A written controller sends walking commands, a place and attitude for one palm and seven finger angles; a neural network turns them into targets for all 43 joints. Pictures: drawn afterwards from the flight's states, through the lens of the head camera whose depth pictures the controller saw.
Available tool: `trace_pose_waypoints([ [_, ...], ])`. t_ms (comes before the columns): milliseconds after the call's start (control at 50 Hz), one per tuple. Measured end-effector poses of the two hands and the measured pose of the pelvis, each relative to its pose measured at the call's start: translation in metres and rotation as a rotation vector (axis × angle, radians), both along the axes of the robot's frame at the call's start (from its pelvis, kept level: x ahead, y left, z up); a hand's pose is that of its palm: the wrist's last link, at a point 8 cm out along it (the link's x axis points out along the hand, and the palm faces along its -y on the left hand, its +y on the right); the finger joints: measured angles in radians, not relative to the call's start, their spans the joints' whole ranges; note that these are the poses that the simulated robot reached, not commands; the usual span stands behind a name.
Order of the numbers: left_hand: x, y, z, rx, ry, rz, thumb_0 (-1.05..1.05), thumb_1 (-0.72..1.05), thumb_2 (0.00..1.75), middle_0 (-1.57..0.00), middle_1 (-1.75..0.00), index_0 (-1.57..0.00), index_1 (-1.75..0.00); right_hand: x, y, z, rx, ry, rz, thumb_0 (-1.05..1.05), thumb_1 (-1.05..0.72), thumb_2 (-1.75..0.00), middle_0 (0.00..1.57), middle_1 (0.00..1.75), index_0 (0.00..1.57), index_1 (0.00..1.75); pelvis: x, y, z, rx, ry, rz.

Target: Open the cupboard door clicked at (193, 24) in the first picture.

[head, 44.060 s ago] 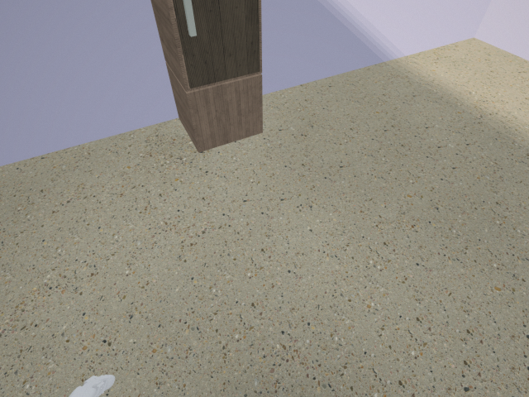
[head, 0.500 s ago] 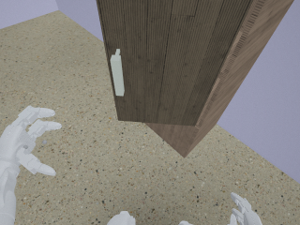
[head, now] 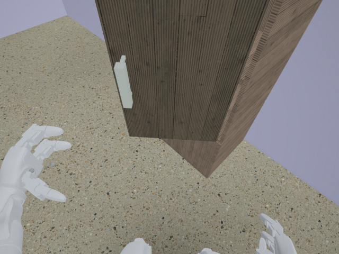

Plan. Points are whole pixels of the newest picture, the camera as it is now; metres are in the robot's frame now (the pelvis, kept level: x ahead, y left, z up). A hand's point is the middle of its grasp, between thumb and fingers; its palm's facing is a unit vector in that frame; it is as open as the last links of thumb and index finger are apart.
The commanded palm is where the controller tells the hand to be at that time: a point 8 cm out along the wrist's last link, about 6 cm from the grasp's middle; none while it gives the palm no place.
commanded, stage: move the hooked fingers beside the handle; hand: left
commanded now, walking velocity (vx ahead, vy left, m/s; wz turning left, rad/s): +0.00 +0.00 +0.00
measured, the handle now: (125, 82) +0.58 +0.16 +0.04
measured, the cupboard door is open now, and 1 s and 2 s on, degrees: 41 41 41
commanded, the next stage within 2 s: none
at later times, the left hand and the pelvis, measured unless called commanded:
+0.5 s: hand (69, 133) +0.37 +0.26 +0.06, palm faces -0.01 -1.00 -0.03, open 14.0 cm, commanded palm +0.35 +0.31 +0.06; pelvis +0.00 +0.00 -0.01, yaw -1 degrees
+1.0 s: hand (86, 111) +0.44 +0.24 +0.06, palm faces -0.04 -1.00 -0.01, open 14.0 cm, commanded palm +0.42 +0.30 +0.05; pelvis +0.01 +0.02 -0.01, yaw -2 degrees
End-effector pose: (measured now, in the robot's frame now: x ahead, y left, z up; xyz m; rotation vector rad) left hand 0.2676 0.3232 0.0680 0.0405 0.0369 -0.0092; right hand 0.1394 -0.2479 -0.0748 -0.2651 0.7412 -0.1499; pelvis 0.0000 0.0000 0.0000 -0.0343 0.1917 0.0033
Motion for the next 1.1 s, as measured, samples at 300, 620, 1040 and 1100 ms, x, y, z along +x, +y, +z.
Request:
trace_pose_waypoints([
  [300, 0.057, -0.012, -0.002, -0.006, -0.014, -0.037, -0.02, -0.50, 0.30, -0.30, -1.20, -0.30, -1.20, -0.022, -0.015, -0.014, -0.030, 0.089, -0.045, 0.01, -0.90, -0.89, 0.21, 0.30, 0.21, 0.30, -0.002, -0.006, -0.006, 0.001, 0.030, -0.003],
  [620, 0.099, -0.012, -0.009, -0.018, -0.008, -0.032, -0.02, -0.50, 0.30, -0.30, -1.20, -0.30, -1.20, -0.060, -0.014, -0.023, -0.037, 0.255, -0.117, 0.01, -0.90, -0.89, 0.21, 0.30, 0.21, 0.30, 0.006, 0.006, -0.007, -0.002, 0.070, -0.016],
  [1040, 0.161, -0.024, -0.013, -0.029, 0.022, -0.021, -0.02, -0.50, 0.30, -0.30, -1.20, -0.30, -1.20, -0.088, 0.001, -0.032, -0.019, 0.385, -0.166, 0.01, -0.90, -0.89, 0.21, 0.30, 0.21, 0.30, 0.007, 0.017, -0.011, -0.008, 0.114, -0.031],
  [1100, 0.167, -0.025, -0.016, -0.023, 0.011, -0.008, -0.02, -0.50, 0.30, -0.30, -1.20, -0.30, -1.20, -0.095, -0.001, -0.034, -0.026, 0.416, -0.171, 0.01, -0.90, -0.89, 0.21, 0.30, 0.21, 0.30, 0.005, 0.017, -0.013, -0.009, 0.122, -0.031],
])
